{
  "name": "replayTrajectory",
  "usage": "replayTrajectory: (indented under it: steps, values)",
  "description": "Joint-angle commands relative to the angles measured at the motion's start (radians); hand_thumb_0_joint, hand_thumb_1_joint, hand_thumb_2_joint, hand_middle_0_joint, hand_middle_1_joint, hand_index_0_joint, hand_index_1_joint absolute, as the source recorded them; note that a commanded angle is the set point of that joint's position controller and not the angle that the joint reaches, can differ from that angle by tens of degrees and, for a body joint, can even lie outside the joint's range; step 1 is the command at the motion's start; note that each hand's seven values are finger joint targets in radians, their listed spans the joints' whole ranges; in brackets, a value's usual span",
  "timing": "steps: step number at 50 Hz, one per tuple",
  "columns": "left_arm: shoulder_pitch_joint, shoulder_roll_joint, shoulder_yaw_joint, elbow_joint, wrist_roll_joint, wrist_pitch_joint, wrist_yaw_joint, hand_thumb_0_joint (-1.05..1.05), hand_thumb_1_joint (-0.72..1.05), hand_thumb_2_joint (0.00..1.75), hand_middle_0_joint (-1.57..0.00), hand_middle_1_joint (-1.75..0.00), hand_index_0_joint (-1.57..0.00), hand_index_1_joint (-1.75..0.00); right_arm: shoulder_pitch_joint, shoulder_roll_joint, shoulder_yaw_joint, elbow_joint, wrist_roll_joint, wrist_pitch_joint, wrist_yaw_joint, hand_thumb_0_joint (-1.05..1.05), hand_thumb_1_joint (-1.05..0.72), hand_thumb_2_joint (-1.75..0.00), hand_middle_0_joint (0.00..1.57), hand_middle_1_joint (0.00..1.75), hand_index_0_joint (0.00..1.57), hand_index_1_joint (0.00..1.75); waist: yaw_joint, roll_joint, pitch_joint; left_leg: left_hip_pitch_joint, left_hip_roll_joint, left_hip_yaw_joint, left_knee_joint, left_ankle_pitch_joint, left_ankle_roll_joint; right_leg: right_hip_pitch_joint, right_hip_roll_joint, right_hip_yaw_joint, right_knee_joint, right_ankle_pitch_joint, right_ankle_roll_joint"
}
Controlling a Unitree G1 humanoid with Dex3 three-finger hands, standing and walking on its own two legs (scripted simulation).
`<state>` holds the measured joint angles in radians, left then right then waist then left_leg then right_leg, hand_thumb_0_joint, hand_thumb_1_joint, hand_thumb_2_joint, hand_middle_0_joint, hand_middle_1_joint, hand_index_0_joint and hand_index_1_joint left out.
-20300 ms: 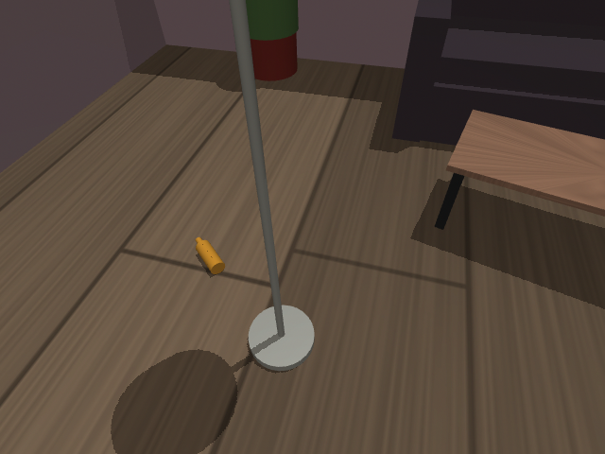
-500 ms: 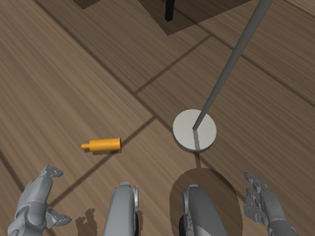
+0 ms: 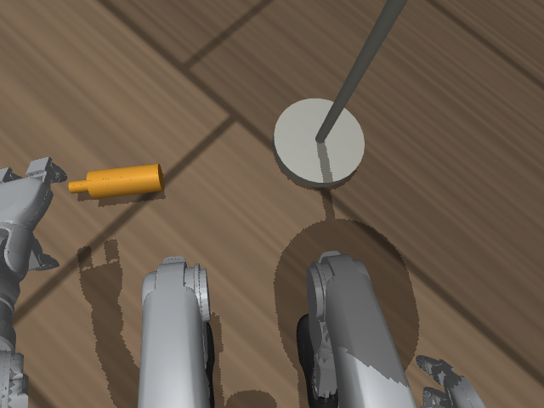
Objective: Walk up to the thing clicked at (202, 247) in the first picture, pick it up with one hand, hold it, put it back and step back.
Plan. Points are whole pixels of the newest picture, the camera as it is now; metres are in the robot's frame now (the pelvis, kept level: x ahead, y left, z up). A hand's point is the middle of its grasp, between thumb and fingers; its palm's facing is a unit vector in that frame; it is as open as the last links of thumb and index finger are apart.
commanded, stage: rise first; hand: left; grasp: from above
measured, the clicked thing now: (117, 182) +0.53 +0.33 -0.36
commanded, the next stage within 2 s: none
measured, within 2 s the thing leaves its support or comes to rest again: neither
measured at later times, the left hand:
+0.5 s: hand (64, 202) +0.43 +0.36 -0.20, palm faces -0.45 -0.07 -0.89, open 14.2 cm
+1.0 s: hand (75, 194) +0.46 +0.36 -0.23, palm faces -0.45 -0.08 -0.89, open 14.0 cm
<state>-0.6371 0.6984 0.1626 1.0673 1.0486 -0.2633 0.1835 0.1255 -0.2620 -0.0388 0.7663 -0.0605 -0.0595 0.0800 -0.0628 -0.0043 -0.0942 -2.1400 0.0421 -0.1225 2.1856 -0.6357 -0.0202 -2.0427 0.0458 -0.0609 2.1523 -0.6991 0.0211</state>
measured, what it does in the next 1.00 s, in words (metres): lowers itself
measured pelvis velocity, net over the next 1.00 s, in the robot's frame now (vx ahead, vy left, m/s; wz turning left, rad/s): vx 0.01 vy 0.01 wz -0.08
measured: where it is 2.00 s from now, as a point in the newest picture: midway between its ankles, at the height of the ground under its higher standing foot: (259, 384)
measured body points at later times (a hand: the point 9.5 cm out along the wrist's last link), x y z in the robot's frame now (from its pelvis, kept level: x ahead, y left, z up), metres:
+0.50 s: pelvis +0.00 +0.00 -0.05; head +0.23 +0.08 +0.33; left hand +0.45 +0.36 -0.15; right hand +0.09 -0.27 -0.16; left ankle +0.09 +0.13 -0.36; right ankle +0.09 -0.12 -0.36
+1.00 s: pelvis +0.01 +0.01 -0.07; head +0.26 +0.08 +0.30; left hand +0.48 +0.36 -0.18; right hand +0.07 -0.27 -0.17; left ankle +0.09 +0.13 -0.36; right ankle +0.09 -0.12 -0.36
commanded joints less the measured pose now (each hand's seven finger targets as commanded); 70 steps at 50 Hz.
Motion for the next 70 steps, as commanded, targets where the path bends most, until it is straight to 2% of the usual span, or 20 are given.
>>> replayTrajectory:
  steps: [1,2,7,9,10,11,13,14,18,19,22,29,35,36,38,39,41,57,62,70]
  values:
    - [-0.263,0.354,0.077,-0.032,0.057,-0.024,0.072,0.00,-0.57,1.03,-0.07,-1.00,-0.06,-1.01,0.149,-0.223,-0.065,-0.045,-0.010,0.011,-0.008,0.00,-0.90,-0.90,0.20,0.30,0.20,0.30,0.000,0.186,-0.624,0.516,-0.018,0.052,-0.237,0.024,0.042,0.183,0.019,-0.068,-0.225,0.071,-0.063]
    - [-0.330,0.343,0.054,-0.083,0.069,-0.036,0.078,0.00,-0.57,1.04,-0.07,-1.00,-0.06,-1.01,0.143,-0.222,-0.063,-0.055,-0.012,0.017,-0.006,0.00,-0.90,-0.90,0.20,0.30,0.20,0.30,-0.010,0.207,-0.626,0.502,-0.021,0.056,-0.228,0.031,0.040,0.170,0.018,-0.069,-0.214,0.080,-0.064]
    - [-0.353,0.405,0.076,0.027,0.140,-0.049,0.113,0.00,-0.56,1.03,-0.06,-0.99,-0.06,-1.00,0.156,-0.232,-0.048,-0.034,-0.033,0.042,0.003,0.00,-0.90,-0.90,0.20,0.30,0.20,0.30,-0.020,0.237,-0.616,0.487,-0.020,0.050,-0.182,0.052,0.038,0.120,0.019,-0.079,-0.161,0.098,-0.067]
    - [-0.384,0.387,0.049,0.050,0.163,-0.056,0.126,0.00,-0.57,1.04,-0.06,-0.98,-0.05,-0.99,0.157,-0.230,-0.042,-0.030,-0.040,0.047,0.006,0.00,-0.90,-0.90,0.20,0.30,0.20,0.30,-0.035,0.230,-0.601,0.468,-0.021,0.055,-0.160,0.058,0.040,0.109,0.021,-0.081,-0.157,0.104,-0.066]
    - [-0.444,0.391,0.044,0.003,0.166,-0.066,0.133,0.00,-0.57,1.04,-0.07,-0.98,-0.05,-0.99,0.151,-0.230,-0.036,-0.047,-0.044,0.045,0.009,0.00,-0.90,-0.90,0.20,0.30,0.20,0.30,-0.045,0.233,-0.617,0.456,-0.023,0.063,-0.140,0.079,0.042,0.121,0.023,-0.081,-0.160,0.124,-0.062]
    - [-0.387,0.409,0.060,0.103,0.176,-0.059,0.140,0.00,-0.57,1.03,-0.06,-0.99,-0.06,-1.00,0.168,-0.233,-0.030,-0.025,-0.049,0.050,0.010,0.00,-0.90,-0.90,0.20,0.30,0.20,0.30,-0.048,0.208,-0.600,0.429,-0.024,0.067,-0.125,0.078,0.046,0.133,0.026,-0.082,-0.160,0.124,-0.059]
    - [-0.392,0.442,0.076,0.121,0.190,-0.059,0.154,0.00,-0.56,1.02,-0.06,-0.99,-0.06,-0.99,0.166,-0.233,-0.024,-0.023,-0.056,0.053,0.013,0.00,-0.90,-0.90,0.20,0.30,0.20,0.30,-0.041,0.206,-0.603,0.411,-0.024,0.069,-0.113,0.087,0.047,0.148,0.025,-0.083,-0.150,0.132,-0.057]
    - [-0.471,0.434,0.061,0.058,0.188,-0.066,0.157,0.00,-0.57,1.03,-0.07,-0.98,-0.06,-0.99,0.160,-0.231,-0.019,-0.041,-0.061,0.050,0.016,0.00,-0.90,-0.90,0.20,0.30,0.20,0.30,-0.051,0.222,-0.628,0.429,-0.022,0.069,-0.101,0.109,0.047,0.148,0.026,-0.086,-0.145,0.151,-0.056]
    - [-0.474,0.418,0.046,0.129,0.194,-0.057,0.169,0.00,-0.55,1.01,-0.06,-1.00,-0.06,-1.00,0.162,-0.245,-0.015,-0.034,-0.069,0.047,0.020,0.00,-0.90,-0.90,0.20,0.30,0.20,0.30,-0.069,0.248,-0.594,0.426,-0.017,0.049,-0.102,0.073,0.041,0.087,0.027,-0.102,-0.115,0.129,-0.057]
    - [-0.454,0.440,0.055,0.171,0.206,-0.051,0.172,0.00,-0.55,1.01,-0.06,-1.00,-0.07,-1.00,0.162,-0.242,-0.011,-0.022,-0.071,0.049,0.021,0.00,-0.90,-0.90,0.20,0.30,0.20,0.30,-0.064,0.249,-0.582,0.416,-0.017,0.049,-0.097,0.057,0.041,0.074,0.030,-0.104,-0.112,0.115,-0.060]
    - [-0.514,0.463,0.062,0.123,0.210,-0.051,0.183,0.00,-0.55,1.00,-0.07,-1.00,-0.07,-1.00,0.160,-0.241,0.001,-0.037,-0.078,0.047,0.027,0.00,-0.90,-0.90,0.20,0.30,0.20,0.30,-0.070,0.288,-0.630,0.428,-0.017,0.055,-0.071,0.109,0.041,0.111,0.032,-0.104,-0.092,0.166,-0.057]
    - [-0.506,0.467,0.055,0.173,0.204,-0.033,0.185,0.00,-0.54,0.98,-0.06,-1.03,-0.08,-1.02,0.165,-0.244,0.017,-0.031,-0.086,0.048,0.033,0.00,-0.90,-0.90,0.20,0.30,0.20,0.30,-0.088,0.279,-0.611,0.408,-0.011,0.058,-0.027,0.154,0.047,0.125,0.039,-0.107,-0.084,0.211,-0.049]
    - [-0.530,0.484,0.055,0.158,0.201,-0.035,0.181,0.00,-0.54,0.98,-0.06,-1.04,-0.08,-1.02,0.153,-0.255,0.026,-0.042,-0.091,0.052,0.038,0.00,-0.90,-0.90,0.20,0.30,0.20,0.30,-0.098,0.304,-0.587,0.385,-0.007,0.037,-0.030,0.095,0.041,0.083,0.040,-0.121,-0.060,0.170,-0.054]
    - [-0.521,0.490,0.060,0.165,0.199,-0.032,0.181,0.00,-0.54,0.98,-0.06,-1.05,-0.08,-1.03,0.153,-0.252,0.028,-0.041,-0.086,0.054,0.038,0.00,-0.90,-0.90,0.20,0.30,0.20,0.30,-0.087,0.299,-0.590,0.403,-0.005,0.035,-0.027,0.110,0.042,0.082,0.040,-0.119,-0.058,0.180,-0.055]
    - [-0.520,0.497,0.067,0.156,0.198,-0.033,0.182,0.00,-0.55,0.99,-0.06,-1.04,-0.08,-1.02,0.163,-0.257,0.032,-0.044,-0.094,0.055,0.041,0.00,-0.90,-0.90,0.20,0.30,0.20,0.30,-0.104,0.293,-0.621,0.401,-0.005,0.042,-0.002,0.157,0.045,0.117,0.043,-0.120,-0.055,0.224,-0.049]
    - [-0.513,0.490,0.063,0.164,0.195,-0.030,0.182,0.00,-0.53,0.97,-0.06,-1.06,-0.08,-1.04,0.160,-0.253,0.035,-0.039,-0.091,0.057,0.042,0.00,-0.90,-0.90,0.20,0.30,0.20,0.30,-0.096,0.293,-0.609,0.394,-0.006,0.040,-0.006,0.161,0.045,0.108,0.044,-0.119,-0.050,0.224,-0.051]
    - [-0.523,0.490,0.058,0.169,0.195,-0.034,0.182,0.00,-0.54,0.98,-0.06,-1.04,-0.08,-1.02,0.160,-0.258,0.038,-0.047,-0.094,0.058,0.045,0.00,-0.90,-0.90,0.20,0.30,0.20,0.30,-0.110,0.313,-0.595,0.389,-0.004,0.036,-0.003,0.155,0.043,0.095,0.044,-0.124,-0.045,0.220,-0.051]
    - [-0.513,0.532,0.071,0.195,0.199,-0.039,0.184,0.00,-0.55,1.00,-0.07,-1.04,-0.08,-1.04,0.166,-0.268,0.061,-0.044,-0.104,0.067,0.052,0.00,-0.90,-0.90,0.20,0.30,0.20,0.30,-0.113,0.317,-0.596,0.382,-0.004,0.030,0.026,0.172,0.045,0.101,0.050,-0.131,-0.030,0.233,-0.049]
    - [-0.556,0.536,0.060,0.196,0.195,-0.044,0.187,0.00,-0.54,0.99,-0.07,-1.04,-0.08,-1.04,0.162,-0.271,0.071,-0.046,-0.107,0.070,0.053,0.00,-0.90,-0.90,0.20,0.30,0.20,0.30,-0.130,0.314,-0.566,0.342,-0.005,0.027,0.026,0.136,0.046,0.095,0.051,-0.135,-0.034,0.212,-0.048]
    - [-0.556,0.552,0.065,0.232,0.204,-0.044,0.193,0.00,-0.54,0.99,-0.08,-1.04,-0.08,-1.03,0.164,-0.275,0.083,-0.046,-0.113,0.069,0.054,0.00,-0.90,-0.90,0.20,0.30,0.20,0.30,-0.141,0.318,-0.575,0.356,-0.004,0.023,0.041,0.168,0.047,0.101,0.053,-0.139,-0.025,0.239,-0.045]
